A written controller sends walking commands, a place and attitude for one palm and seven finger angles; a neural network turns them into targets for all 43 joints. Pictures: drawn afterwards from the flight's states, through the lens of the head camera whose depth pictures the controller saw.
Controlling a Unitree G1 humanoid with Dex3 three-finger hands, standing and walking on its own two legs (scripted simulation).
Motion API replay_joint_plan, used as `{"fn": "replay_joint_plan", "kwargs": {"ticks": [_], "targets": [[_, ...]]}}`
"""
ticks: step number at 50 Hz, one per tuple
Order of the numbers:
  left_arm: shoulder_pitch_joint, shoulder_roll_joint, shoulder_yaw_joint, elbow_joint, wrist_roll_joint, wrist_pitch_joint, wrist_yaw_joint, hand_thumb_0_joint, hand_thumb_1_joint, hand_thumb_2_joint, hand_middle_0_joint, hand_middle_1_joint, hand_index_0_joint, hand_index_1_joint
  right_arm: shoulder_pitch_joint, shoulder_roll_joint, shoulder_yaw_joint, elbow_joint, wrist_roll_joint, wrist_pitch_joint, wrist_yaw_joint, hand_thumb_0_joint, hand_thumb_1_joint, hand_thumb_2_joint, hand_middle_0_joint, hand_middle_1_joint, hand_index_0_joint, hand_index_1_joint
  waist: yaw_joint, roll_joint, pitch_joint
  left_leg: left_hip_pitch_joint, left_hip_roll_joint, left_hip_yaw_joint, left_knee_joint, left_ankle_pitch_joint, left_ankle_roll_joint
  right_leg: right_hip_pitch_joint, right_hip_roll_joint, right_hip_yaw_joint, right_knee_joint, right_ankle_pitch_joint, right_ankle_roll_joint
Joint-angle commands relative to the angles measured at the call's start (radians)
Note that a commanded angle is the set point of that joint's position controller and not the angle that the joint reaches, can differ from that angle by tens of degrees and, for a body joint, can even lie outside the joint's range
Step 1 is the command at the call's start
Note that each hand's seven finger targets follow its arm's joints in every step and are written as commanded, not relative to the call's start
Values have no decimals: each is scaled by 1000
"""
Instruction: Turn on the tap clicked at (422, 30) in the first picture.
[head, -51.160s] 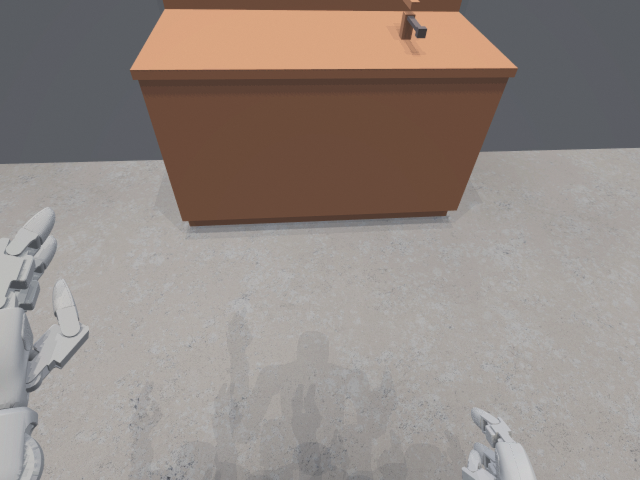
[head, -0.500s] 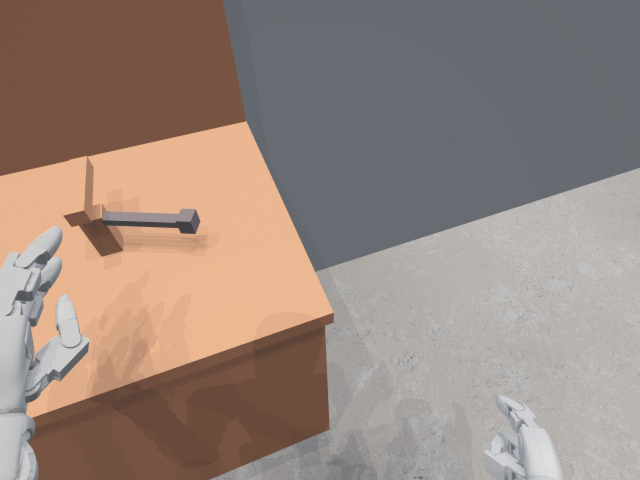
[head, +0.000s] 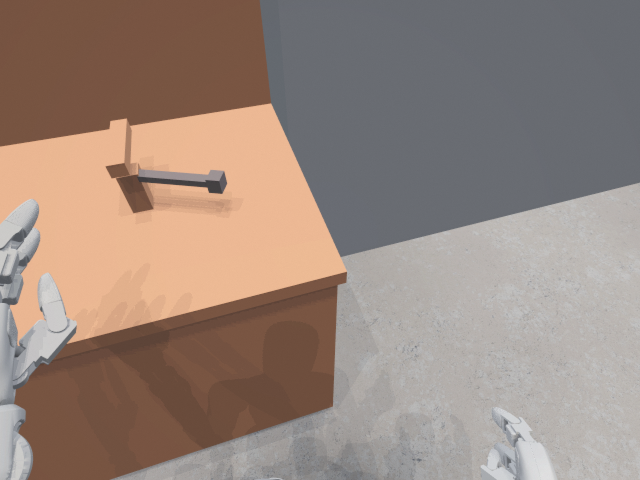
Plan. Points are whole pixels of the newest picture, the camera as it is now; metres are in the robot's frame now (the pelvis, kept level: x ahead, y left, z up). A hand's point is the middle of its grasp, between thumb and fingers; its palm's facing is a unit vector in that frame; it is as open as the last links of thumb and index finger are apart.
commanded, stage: step back with the hand held close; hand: left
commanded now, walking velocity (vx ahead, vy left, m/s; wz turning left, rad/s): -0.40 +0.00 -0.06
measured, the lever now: (216, 181) +0.56 +0.22 +0.06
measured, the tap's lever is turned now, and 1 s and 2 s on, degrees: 65 65 65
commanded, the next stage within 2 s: stop stepping back and stand still in 0.64 s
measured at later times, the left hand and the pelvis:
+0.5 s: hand (12, 416) +0.13 +0.25 +0.17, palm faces +0.42 -0.82 -0.39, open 7.4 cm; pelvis -0.07 +0.00 +0.01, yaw +2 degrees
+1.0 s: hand out of the picture +0.03 +0.19 +0.17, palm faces +0.30 -0.86 -0.42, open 7.4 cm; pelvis -0.21 -0.03 +0.02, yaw -5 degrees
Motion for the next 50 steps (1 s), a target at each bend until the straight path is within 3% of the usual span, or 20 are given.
{"fn": "replay_joint_plan", "kwargs": {"ticks": [1, 4, 8, 11, 14, 16, 17, 21, 23, 25, 27, 28, 30, 33, 37, 38, 40, 43, 45, 50], "targets": [[-83, 197, 95, -232, -17, -57, 27, 0, 900, 900, -200, -300, -200, -300, -108, -103, -47, -140, -4, -65, -5, 0, -900, -900, 200, 300, 200, 300, -16, -116, -116, 5, 18, -27, -89, -159, 5, 15, -136, 193, -233, -273, -57], [-80, 210, 115, -254, -14, -68, 37, 0, 900, 900, -200, -300, -200, -300, -120, -113, -50, -146, -1, -64, -11, 0, -900, -900, 200, 300, 200, 300, -17, -31, -123, -55, 58, -77, -198, -226, 26, 66, -72, 116, -157, -270, -25], [-77, 190, 150, -273, 15, -87, 33, 0, 900, 900, -200, -300, -200, -300, -143, -129, -65, -168, 1, -81, -19, 0, -900, -900, 200, 300, 200, 300, 6, 214, -154, -434, 241, -255, -470, -415, 116, 455, 88, 7, 296, -30, 29], [-19, 177, 162, -202, 14, -85, 11, 0, 900, 900, -200, -300, -200, -300, -150, -124, -86, -153, 0, -99, -3, 0, -900, -900, 200, 300, 200, 300, 12, 176, -113, -415, 293, -211, -442, -414, 126, 396, 107, 27, 349, -227, 26], [5, 166, 122, -213, -30, -90, -7, 0, 900, 900, -200, -300, -200, -300, -151, -83, -68, -126, -1, -111, 7, 0, -900, -900, 200, 300, 200, 300, 6, 65, -71, -54, 177, -67, -216, -156, 28, 89, 23, 103, -105, -185, -29], [-51, 191, 76, -261, -35, -88, 4, 0, 900, 900, -200, -300, -200, -300, -134, -46, -58, -107, 8, -100, 13, 0, -900, -900, 200, 300, 200, 300, -5, -240, -176, 84, 15, 80, 82, 34, -53, 25, -220, 423, -261, 334, -64], [-122, 218, 74, -310, -25, -69, 9, 0, 900, 900, -200, -300, -200, -300, -158, -58, -73, -104, 10, -94, 11, 0, -900, -900, 200, 300, 200, 300, 10, -303, -229, 43, -8, 52, 174, -48, -59, 100, -244, 435, -212, 580, -72], [-159, 217, 79, -225, -25, -21, -6, 0, 900, 900, -200, -300, -200, -300, -180, -52, -42, -107, -10, -56, -6, 0, -900, -900, 200, 300, 200, 300, -9, -180, -149, 79, -1, 36, 40, -15, -47, 139, -199, 304, -126, 655, -113], [-165, 215, 75, -247, -32, -23, -5, 0, 900, 900, -200, -300, -200, -300, -172, -75, -42, -108, -3, -38, -15, 0, -900, -900, 200, 300, 200, 300, -16, -42, -187, 220, 50, 30, -238, 359, -33, 154, -96, 208, -34, 546, -45], [-90, 207, 88, -273, -35, -35, -5, 0, 900, 900, -200, -300, -200, -300, -159, -93, -60, -135, 15, -28, -2, 0, -900, -900, 200, 300, 200, 300, 15, 109, -287, 398, 255, -51, -316, 796, 18, 92, 43, 112, 112, -72, 12], [6, 213, 118, -249, -61, -18, -9, 0, 900, 900, -200, -300, -200, -300, -174, -94, -61, -163, -12, -41, 10, 0, -900, -900, 200, 300, 200, 300, 18, 215, -277, 298, 349, -131, -329, 837, 89, 44, 69, 103, 349, -335, 13], [-41, 193, 90, -311, -61, -13, -10, 0, 900, 900, -200, -300, -200, -300, -164, -70, -52, -155, -17, -49, 16, 0, -900, -900, 200, 300, 200, 300, 11, 182, -254, 247, 358, -124, -331, 818, 102, 51, 56, 112, 402, -348, 12], [-47, 175, 81, -320, -54, 6, -3, 0, 900, 900, -200, -300, -200, -300, -151, -79, -61, -134, -6, -65, 25, 0, -900, -900, 200, 300, 200, 300, 7, 115, -230, 296, 330, -61, -331, 751, 99, 13, 50, 83, 370, -306, 18], [-46, 168, 70, -313, -52, 36, 6, 0, 900, 900, -200, -300, -200, -300, -183, -87, -57, -139, -10, -68, 29, 0, -900, -900, 200, 300, 200, 300, 10, 170, -191, 209, 319, -39, -393, 500, 89, 90, 45, 42, 273, -298, 17], [-44, 201, 89, -270, -49, 46, 6, 0, 900, 900, -200, -300, -200, -300, -208, -96, -46, -144, -13, -54, 17, 0, -900, -900, 200, 300, 200, 300, 18, 108, -137, 40, 251, -22, -404, -24, 38, 242, 44, 8, -61, -177, 1], [-26, 208, 96, -253, -53, 40, 3, 0, 900, 900, -200, -300, -200, -300, -211, -87, -44, -149, -4, -50, 18, 0, -900, -900, 200, 300, 200, 300, 22, 39, -132, 59, 184, 25, -304, -111, 0, 219, 8, 32, -239, -129, -15], [-58, 281, 129, -264, -48, 22, 12, 0, 900, 900, -200, -300, -200, -300, -191, -59, -34, -144, 2, -43, 16, 0, -900, -900, 200, 300, 200, 300, 16, -258, -119, 36, 15, 89, 118, -121, -64, 13, -305, 460, -426, -84, -144], [-39, 238, 98, -225, -37, 38, 25, 0, 900, 900, -200, -300, -200, -300, -135, -61, -26, -126, 16, -59, 9, 0, -900, -900, 200, 300, 200, 300, -13, -182, -239, -70, -2, -13, 233, -60, -43, 287, -246, 289, -184, 411, -113], [-52, 218, 92, -162, -38, 35, 34, 0, 900, 900, -200, -300, -200, -300, -135, -70, -25, -117, 17, -51, -1, 0, -900, -900, 200, 300, 200, 300, -19, -117, -215, -27, -10, 13, 169, -39, -39, 283, -227, 239, -172, 344, -114], [-57, 221, 89, -150, -45, 14, 35, 0, 900, 900, -200, -300, -200, -300, -108, -104, -46, -116, 16, -55, 2, 0, -900, -900, 200, 300, 200, 300, -18, -162, -94, 142, -15, 46, -146, -28, -3, 166, -202, 255, -280, -164, -97]]}}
